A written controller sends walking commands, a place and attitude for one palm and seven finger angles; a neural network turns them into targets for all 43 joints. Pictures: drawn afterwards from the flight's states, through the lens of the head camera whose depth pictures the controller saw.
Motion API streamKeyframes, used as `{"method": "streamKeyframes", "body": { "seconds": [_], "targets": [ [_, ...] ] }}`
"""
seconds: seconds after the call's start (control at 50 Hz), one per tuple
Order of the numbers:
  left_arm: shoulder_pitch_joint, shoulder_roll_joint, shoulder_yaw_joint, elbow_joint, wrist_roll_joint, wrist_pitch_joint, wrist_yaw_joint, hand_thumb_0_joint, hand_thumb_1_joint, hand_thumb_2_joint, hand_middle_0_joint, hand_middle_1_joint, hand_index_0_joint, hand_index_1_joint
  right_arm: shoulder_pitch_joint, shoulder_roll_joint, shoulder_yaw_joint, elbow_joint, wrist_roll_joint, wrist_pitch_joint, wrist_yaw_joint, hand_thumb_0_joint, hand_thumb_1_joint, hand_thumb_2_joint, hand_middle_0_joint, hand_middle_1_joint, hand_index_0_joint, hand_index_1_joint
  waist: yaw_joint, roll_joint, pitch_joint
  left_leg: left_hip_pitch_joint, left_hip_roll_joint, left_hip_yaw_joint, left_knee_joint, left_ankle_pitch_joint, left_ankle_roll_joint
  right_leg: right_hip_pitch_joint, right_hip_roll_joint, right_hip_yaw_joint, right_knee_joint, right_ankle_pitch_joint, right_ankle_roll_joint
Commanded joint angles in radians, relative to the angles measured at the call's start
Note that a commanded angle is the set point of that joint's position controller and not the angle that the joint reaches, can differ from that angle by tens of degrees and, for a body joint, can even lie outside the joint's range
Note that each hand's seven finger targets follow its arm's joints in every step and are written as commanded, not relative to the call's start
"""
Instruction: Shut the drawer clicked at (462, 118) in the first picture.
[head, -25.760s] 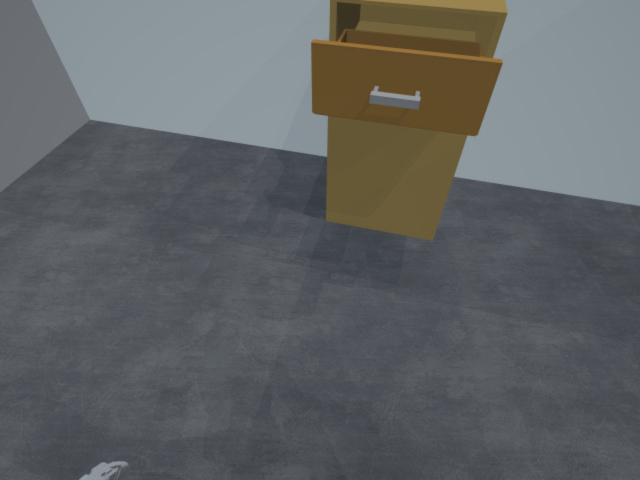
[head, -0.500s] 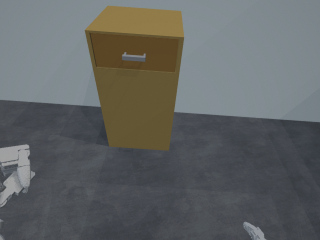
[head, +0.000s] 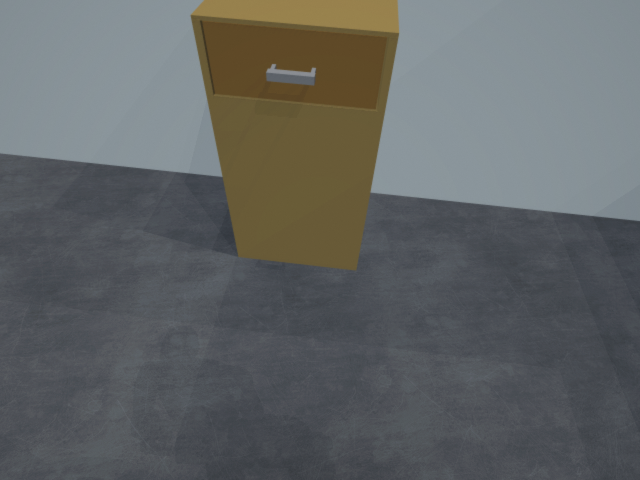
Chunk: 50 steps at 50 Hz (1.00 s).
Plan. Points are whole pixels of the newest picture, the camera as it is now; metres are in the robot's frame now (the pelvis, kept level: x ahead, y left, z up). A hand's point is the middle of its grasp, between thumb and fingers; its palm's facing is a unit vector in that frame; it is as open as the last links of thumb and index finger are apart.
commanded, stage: let the arm hang, fingers relaxed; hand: left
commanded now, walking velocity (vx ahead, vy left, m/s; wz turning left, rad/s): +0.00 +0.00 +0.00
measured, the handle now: (292, 73) +0.97 +0.11 +0.03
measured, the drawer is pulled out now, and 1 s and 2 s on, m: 0.00 0.00 0.00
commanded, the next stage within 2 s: look to check the result in 0.78 s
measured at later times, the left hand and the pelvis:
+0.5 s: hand out of the picture +0.02 +0.19 -0.16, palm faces +0.00 -0.98 -0.20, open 7.0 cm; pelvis +0.01 +0.02 +0.01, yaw -2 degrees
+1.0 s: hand out of the picture +0.04 +0.19 -0.16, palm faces -0.02 -0.98 -0.18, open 7.3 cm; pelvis +0.03 +0.03 +0.01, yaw -2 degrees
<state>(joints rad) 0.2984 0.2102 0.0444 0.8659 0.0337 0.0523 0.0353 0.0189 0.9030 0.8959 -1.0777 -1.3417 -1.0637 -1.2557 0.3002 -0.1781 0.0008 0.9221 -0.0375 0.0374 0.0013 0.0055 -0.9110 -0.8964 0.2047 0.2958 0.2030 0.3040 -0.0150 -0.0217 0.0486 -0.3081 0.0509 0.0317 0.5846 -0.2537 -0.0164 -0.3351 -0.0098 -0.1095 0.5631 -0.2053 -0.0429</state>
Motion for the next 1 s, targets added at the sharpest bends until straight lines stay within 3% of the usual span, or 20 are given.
{"method": "streamKeyframes", "body": {
  "seconds": [0.0,0.02,0.04,0.12,0.26,0.54,0.64,0.7,0.88,0.98],
  "targets": [
    [0.012,0.123,0.010,0.025,-0.018,-0.059,-0.019,0.000,0.900,0.900,-0.720,-0.863,-0.720,-0.863,0.059,-0.083,-0.033,-0.006,0.009,-0.025,-0.016,0.000,-0.900,-0.900,0.200,0.300,0.200,0.300,0.005,0.073,-0.075,-0.001,0.005,-0.043,-0.146,-0.135,0.057,0.083,-0.116,0.225,-0.276,-0.247,-0.024],
    [0.000,0.129,0.008,0.046,-0.020,-0.062,-0.017,0.000,0.900,0.900,-0.680,-0.820,-0.680,-0.820,0.086,-0.086,-0.036,0.009,0.013,-0.022,-0.017,0.000,-0.900,-0.900,0.200,0.300,0.200,0.300,-0.004,0.006,-0.067,0.035,0.006,-0.040,-0.128,-0.102,0.056,0.058,-0.125,0.220,-0.301,-0.261,-0.025],
    [-0.005,0.122,0.005,0.069,-0.020,-0.064,-0.017,0.000,0.900,0.900,-0.640,-0.777,-0.640,-0.777,0.112,-0.074,-0.035,0.033,0.015,-0.022,-0.018,0.000,-0.900,-0.900,0.200,0.300,0.200,0.300,-0.010,-0.011,-0.067,0.062,0.004,-0.035,-0.120,-0.077,0.056,0.039,-0.136,0.220,-0.317,-0.268,-0.028],
    [0.009,0.104,-0.004,0.147,-0.023,-0.060,-0.012,0.000,0.900,0.900,-0.480,-0.603,-0.480,-0.603,0.148,-0.064,-0.031,0.098,0.016,-0.021,-0.024,0.000,-0.900,-0.900,0.200,0.300,0.200,0.300,-0.010,0.036,0.008,0.085,0.028,-0.055,-0.163,-0.051,0.059,-0.030,-0.112,0.181,-0.312,-0.265,-0.026],
    [0.053,0.056,-0.010,0.231,-0.026,-0.056,-0.006,0.000,0.900,0.900,-0.200,-0.300,-0.200,-0.300,0.159,-0.046,-0.026,0.151,0.016,-0.035,-0.034,0.000,-0.900,-0.900,0.200,0.300,0.200,0.300,0.013,0.038,0.025,0.012,0.051,-0.080,-0.258,-0.094,0.066,0.064,-0.083,0.146,-0.253,-0.171,-0.014],
    [0.038,0.013,-0.005,0.239,-0.021,-0.058,0.003,0.000,0.900,0.900,-0.200,-0.300,-0.200,-0.300,0.136,0.004,-0.034,0.168,0.015,-0.033,-0.036,0.000,-0.900,-0.900,0.200,0.300,0.200,0.300,0.012,0.041,0.064,0.010,0.043,-0.063,-0.261,-0.074,0.060,0.064,-0.078,0.145,-0.242,-0.119,-0.002],
    [0.027,0.018,-0.004,0.230,-0.021,-0.065,0.003,0.000,0.900,0.900,-0.200,-0.300,-0.200,-0.300,0.130,0.000,-0.036,0.172,0.018,-0.037,-0.035,0.000,-0.900,-0.900,0.200,0.300,0.200,0.300,0.005,0.010,0.030,0.059,0.043,-0.049,-0.243,-0.011,0.058,0.071,-0.086,0.149,-0.246,-0.080,0.000],
    [0.022,0.015,-0.006,0.233,-0.022,-0.067,0.003,0.000,0.900,0.900,-0.200,-0.300,-0.200,-0.300,0.114,-0.006,-0.034,0.176,0.019,-0.040,-0.038,0.000,-0.900,-0.900,0.200,0.300,0.200,0.300,0.005,0.038,0.028,0.074,0.052,-0.055,-0.253,0.019,0.057,0.080,-0.083,0.145,-0.235,-0.032,0.001],
    [0.018,0.028,-0.009,0.252,-0.024,-0.072,0.002,0.000,0.900,0.900,-0.200,-0.300,-0.200,-0.300,0.088,-0.031,-0.032,0.186,0.021,-0.045,-0.040,0.000,-0.900,-0.900,0.200,0.300,0.200,0.300,0.004,0.033,0.002,0.121,0.057,-0.049,-0.254,0.075,0.054,0.112,-0.089,0.147,-0.239,0.026,0.001],
    [0.005,0.035,-0.010,0.258,-0.024,-0.071,0.001,0.000,0.900,0.900,-0.200,-0.300,-0.200,-0.300,0.075,-0.040,-0.032,0.191,0.021,-0.042,-0.040,0.000,-0.900,-0.900,0.200,0.300,0.200,0.300,0.003,0.034,0.025,0.120,0.055,-0.048,-0.262,0.057,0.051,0.108,-0.091,0.148,-0.255,0.002,0.001]
  ]
}}
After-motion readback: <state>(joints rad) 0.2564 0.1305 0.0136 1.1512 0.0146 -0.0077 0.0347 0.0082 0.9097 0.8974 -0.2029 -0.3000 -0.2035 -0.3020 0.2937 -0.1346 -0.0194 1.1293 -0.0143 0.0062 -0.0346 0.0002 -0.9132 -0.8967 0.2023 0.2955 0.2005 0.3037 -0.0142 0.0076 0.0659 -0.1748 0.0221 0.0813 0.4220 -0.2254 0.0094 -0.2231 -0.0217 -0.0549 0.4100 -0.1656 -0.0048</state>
